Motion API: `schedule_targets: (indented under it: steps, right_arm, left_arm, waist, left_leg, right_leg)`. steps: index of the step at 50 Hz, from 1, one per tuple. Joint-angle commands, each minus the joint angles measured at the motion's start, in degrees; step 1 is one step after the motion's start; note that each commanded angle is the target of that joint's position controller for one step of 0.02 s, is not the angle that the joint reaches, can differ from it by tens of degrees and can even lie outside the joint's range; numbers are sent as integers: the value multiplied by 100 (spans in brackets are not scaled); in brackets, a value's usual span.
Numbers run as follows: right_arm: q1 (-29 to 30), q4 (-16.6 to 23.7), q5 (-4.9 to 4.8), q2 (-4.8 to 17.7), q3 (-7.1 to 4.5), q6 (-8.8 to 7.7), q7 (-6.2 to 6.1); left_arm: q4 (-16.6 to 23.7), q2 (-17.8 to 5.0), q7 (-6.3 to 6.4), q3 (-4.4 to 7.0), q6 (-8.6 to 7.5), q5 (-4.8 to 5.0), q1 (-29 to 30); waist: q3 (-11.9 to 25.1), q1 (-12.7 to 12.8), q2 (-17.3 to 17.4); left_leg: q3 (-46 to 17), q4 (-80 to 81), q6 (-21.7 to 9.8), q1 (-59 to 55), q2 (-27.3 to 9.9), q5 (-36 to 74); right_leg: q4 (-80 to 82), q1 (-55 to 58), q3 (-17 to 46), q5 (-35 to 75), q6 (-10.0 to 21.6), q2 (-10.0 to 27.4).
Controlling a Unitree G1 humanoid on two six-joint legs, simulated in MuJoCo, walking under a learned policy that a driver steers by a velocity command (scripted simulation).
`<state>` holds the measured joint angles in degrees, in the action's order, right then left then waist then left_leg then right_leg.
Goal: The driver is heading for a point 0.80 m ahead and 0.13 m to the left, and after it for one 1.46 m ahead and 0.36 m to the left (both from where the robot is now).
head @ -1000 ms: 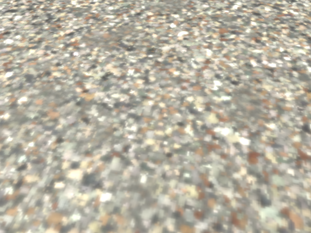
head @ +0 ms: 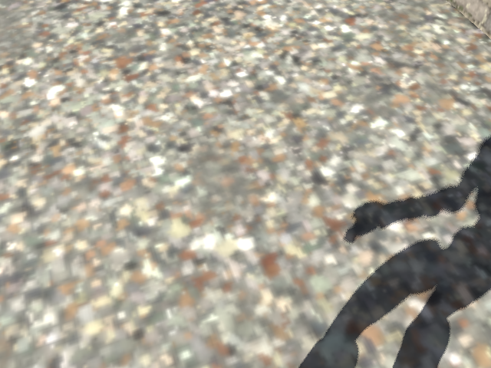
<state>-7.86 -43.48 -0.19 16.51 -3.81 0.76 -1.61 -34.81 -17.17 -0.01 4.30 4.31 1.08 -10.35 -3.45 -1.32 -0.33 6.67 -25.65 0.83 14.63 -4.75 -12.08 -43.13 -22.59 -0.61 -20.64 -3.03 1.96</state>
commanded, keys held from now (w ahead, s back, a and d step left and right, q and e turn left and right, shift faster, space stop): w+e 0.08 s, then w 0.72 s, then w+q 0.20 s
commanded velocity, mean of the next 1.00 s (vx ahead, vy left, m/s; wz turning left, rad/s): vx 0.38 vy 0.00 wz -0.15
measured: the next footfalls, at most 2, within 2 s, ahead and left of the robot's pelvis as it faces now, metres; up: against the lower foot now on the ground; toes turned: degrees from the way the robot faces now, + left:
right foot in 0.06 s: +0.04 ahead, -0.13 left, +0.00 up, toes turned -4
left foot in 0.58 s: +0.35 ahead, +0.08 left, +0.00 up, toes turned -7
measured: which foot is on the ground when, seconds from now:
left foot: down 0.00-0.06, up 0.08-0.56, down 0.58-1.00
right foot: up 0.00-0.04, down 0.06-0.58, up 0.60-1.00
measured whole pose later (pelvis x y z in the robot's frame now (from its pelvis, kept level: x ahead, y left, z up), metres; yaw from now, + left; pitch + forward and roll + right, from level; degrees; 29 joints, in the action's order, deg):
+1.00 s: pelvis +0.41 -0.03 +0.00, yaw -5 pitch +2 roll +1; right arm -22.5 -49.4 -1.4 15.3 -2.5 -4.0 0.2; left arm -37.7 -15.1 -1.2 2.6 -5.1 0.5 -4.3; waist -1.5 -5.5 -2.5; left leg -0.9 -13.8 -3.0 -0.2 3.8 -16.2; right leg -32.7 -36.6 3.4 4.1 -1.6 4.7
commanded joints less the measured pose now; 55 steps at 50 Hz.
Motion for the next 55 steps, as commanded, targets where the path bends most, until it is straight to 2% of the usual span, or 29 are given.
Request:
schedule_targets:
  steps: [1, 2, 3, 4, 5, 6, 7, 9, 10, 13, 19, 25, 27, 28, 29, 30, 31, 32, 33, 34, 36, 38, 41, 45, 48, 50, 53, 54, 55]
  right_arm:
    - [144, 298, -142, 1173, -331, -59, 19]
    - [13, 227, -158, 1017, -300, -56, 34]
    - [-110, 164, -72, 668, -210, -59, 82]
    - [56, 444, 227, 179, -36, -81, 155]
    - [593, 717, 63, 542, -149, -216, 139]
    - [854, 739, -127, 893, -254, -300, 153]
    - [705, 637, -149, 992, -307, -348, 168]
    - [356, 357, 17, 881, -301, -401, 186]
    - [303, 281, 21, 802, -288, -444, 218]
    - [405, 223, -3, 627, -229, -524, 261]
    - [907, 376, -66, 449, -99, -575, 351]
    - [1099, 570, -109, 504, -23, -702, 498]
    - [737, 510, -104, 651, -77, -727, 488]
    - [209, 364, -83, 781, -159, -726, 443]
    - [-652, 148, -61, 1030, -270, -725, 387]
    - [-1566, 49, 72, 1569, -385, -722, 340]
    - [-1927, -112, 31, 1525, -362, -719, 403]
    - [-1638, -105, -68, 1076, -223, -719, 396]
    - [-1204, -29, -61, 907, -161, -683, 367]
    - [-860, 42, -15, 777, -112, -646, 348]
    - [-551, 107, 92, 588, -43, -656, 341]
    - [-550, 55, 43, 604, -48, -716, 331]
    - [-709, -64, -8, 733, -72, -735, 285]
    - [-1102, -192, -92, 842, -91, -623, 193]
    - [-1490, -316, -143, 926, -117, -532, 149]
    - [-1599, -359, -166, 932, -133, -462, 114]
    - [-1511, -343, -140, 1044, -200, -381, 70]
    - [-1435, -312, -107, 973, -168, -364, 76]
    - [-1340, -157, -18, 693, -59, -369, 91]
  left_arm:
    - [384, -499, -77, 206, -56, 5, -263]
    - [248, -570, -62, 267, -55, 12, -535]
    - [114, -785, -14, 366, -76, 41, -975]
    - [187, -1387, 74, 465, -136, 71, -1323]
    - [271, -1492, -19, 441, -354, -129, -1413]
    - [232, -1157, -44, 335, -515, -169, -1179]
    - [178, -914, -13, 240, -597, -120, -889]
    - [183, -684, 61, 118, -640, -90, -612]
    - [173, -670, 87, 100, -672, -132, -655]
    - [38, -694, 115, 111, -779, -128, -918]
    - [-282, -865, 102, 169, -813, -57, -1249]
    - [-560, -912, 86, 209, -747, 14, -1446]
    - [-575, -978, 91, 226, -707, 11, -1351]
    - [-572, -948, 100, 207, -684, 2, -1273]
    - [-568, -774, 113, 134, -675, -39, -1317]
    - [-380, -345, 108, -19, -716, -109, -1688]
    - [-383, -71, 117, -107, -832, -41, -1895]
    - [-363, -638, 79, 25, -899, 104, -1383]
    - [-265, -771, 51, 49, -940, 146, -966]
    - [-245, -735, 52, 38, -964, 62, -735]
    - [-312, -581, 28, 54, -908, -8, -806]
    - [-388, -395, 31, 23, -824, -20, -943]
    - [-208, -333, 67, -1, -811, -115, -438]
    - [33, -101, -13, -92, -963, -109, 469]
    - [169, -98, -125, -105, -1044, -48, 1029]
    - [250, -207, -186, -69, -1091, -30, 1203]
    - [164, -501, -189, 50, -1150, -29, 765]
    - [-19, -704, -145, 165, -1163, -36, 65]
    - [-156, -988, -86, 261, -1158, -137, -884]
  waist:
    - [856, 162, 1007]
    - [894, 229, 812]
    - [866, 346, 44]
    - [815, 270, -1669]
    - [867, 697, -1513]
    - [385, 611, -1089]
    - [119, 407, -1042]
    - [138, 216, -914]
    - [174, 200, -865]
    - [200, 284, -609]
    - [-114, 543, -602]
    - [-292, 546, -605]
    - [-55, 309, -720]
    - [303, 1, -670]
    - [960, -373, -513]
    - [2044, -493, 560]
    - [2505, -420, 1768]
    - [1719, -498, 1205]
    - [1038, -376, 841]
    - [671, -228, 457]
    - [426, 62, 555]
    - [379, 179, 565]
    - [118, 126, 374]
    - [-10, -161, 303]
    - [-75, -355, 309]
    - [-62, -315, 391]
    - [204, 47, 601]
    - [659, 431, 554]
    - [1545, 873, 354]
  left_leg:
    - [-758, 321, -1000, -583, -1305, 1111]
    - [-564, 10, -746, -124, -1137, 163]
    - [-103, -952, -344, 877, -771, -1064]
    - [276, -3140, 161, 2578, 39, -2836]
    - [-779, -3789, 80, 3348, 386, -2548]
    - [-1000, -3906, -90, 3523, 122, -1893]
    - [-991, -3731, -171, 3534, 7, -1242]
    - [-966, -3361, -60, 3094, -89, -380]
    - [-887, -3284, -25, 2930, -37, 14]
    - [-831, -2549, 82, 2879, 18, 777]
    - [-799, -1138, 209, 2546, 114, 1288]
    - [-713, -478, -145, 2124, 193, 848]
    - [-521, -363, -339, 1450, 378, 617]
    - [-363, -203, -484, 653, 562, 646]
    - [-490, -298, -697, -715, 430, 742]
    - [-2507, -343, -1416, -2952, -1006, 251]
    - [-4794, 707, -1881, -3709, -1723, -1118]
    - [-4530, 988, -1641, -3207, -1610, -1761]
    - [-3756, 1046, -1452, -2466, -1462, -1513]
    - [-3199, 1154, -1365, -1742, -1240, -950]
    - [-2532, 1480, -1332, -896, -884, -169]
    - [-2122, 1701, -1441, -601, -785, 387]
    - [-1712, 1873, -1501, -541, -704, 1263]
    - [-1312, 1803, -1283, -576, -385, 1628]
    - [-1504, 1594, -1267, -844, -523, 1465]
    - [-1744, 1308, -1196, -1196, -687, 1494]
    - [-1964, 633, -1016, -1436, -781, 2255]
    - [-1790, -162, -867, -1254, -503, 2796]
    - [-1611, -1584, -661, -397, -165, 2085]
  right_leg:
    - [1221, 685, -396, 610, 356, -189]
    - [1573, 1326, -401, 713, 549, -340]
    - [1979, 2218, 338, 720, 842, 39]
    - [2150, 2873, 2579, 915, 1535, 1516]
    - [3011, 2340, 3934, -836, 2363, 2017]
    - [3334, 2134, 3619, -1852, 2134, 1813]
    - [3375, 1981, 3178, -1797, 1846, 1604]
    - [3404, 1850, 2410, -972, 1541, 1160]
    - [3467, 1836, 2167, -545, 1490, 1033]
    - [3521, 2088, 1688, 447, 1450, 944]
    - [3576, 2009, 1346, 808, 1492, 1028]
    - [3253, 2243, 1313, 1491, 1444, 1274]
    - [2843, 2328, 1257, 2613, 1323, 1261]
    - [2165, 2270, 1029, 3674, 1187, 1037]
    - [993, 1797, 722, 4041, 990, 710]
    - [-1188, -7, 428, 2438, 595, 90]
    - [-2531, -1335, 833, -1272, 393, -677]
    - [-3097, -1994, 1105, -1107, 449, -333]
    - [-3032, -2177, 840, -574, 532, 2]
    - [-2736, -2003, 655, -83, 542, 251]
    - [-2320, -1482, 616, 482, 504, 526]
    - [-2111, -1358, 511, 664, 406, 579]
    - [-1354, -1761, 415, 1302, 212, 631]
    - [385, -1426, 235, 2472, 122, 345]
    - [1068, -1216, 218, 2718, 103, 134]
    - [1393, -1155, 343, 2535, 178, 68]
    - [1636, -317, 291, 1872, 404, -81]
    - [1802, 736, 163, 1902, 586, -147]
    - [1429, 2436, 680, 1910, 907, 501]
Keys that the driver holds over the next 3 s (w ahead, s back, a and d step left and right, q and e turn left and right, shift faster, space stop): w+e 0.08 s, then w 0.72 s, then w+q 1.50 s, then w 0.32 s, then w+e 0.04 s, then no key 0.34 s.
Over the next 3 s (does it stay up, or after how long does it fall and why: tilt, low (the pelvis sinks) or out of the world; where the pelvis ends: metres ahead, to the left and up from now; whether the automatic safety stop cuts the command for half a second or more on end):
stays up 1.32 0.38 0.00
